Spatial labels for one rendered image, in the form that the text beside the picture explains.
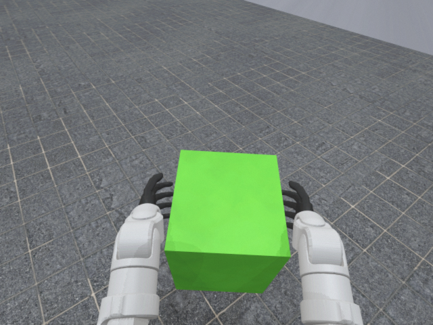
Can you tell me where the carton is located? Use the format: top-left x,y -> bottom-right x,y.
164,150 -> 291,293

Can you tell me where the left robot forearm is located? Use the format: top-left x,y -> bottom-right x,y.
97,203 -> 164,325

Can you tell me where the right robot forearm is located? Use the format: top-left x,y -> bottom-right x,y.
292,211 -> 363,325

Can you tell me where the robot right hand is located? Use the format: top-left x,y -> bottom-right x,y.
281,181 -> 314,230

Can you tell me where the robot left hand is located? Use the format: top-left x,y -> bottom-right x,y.
139,173 -> 174,219

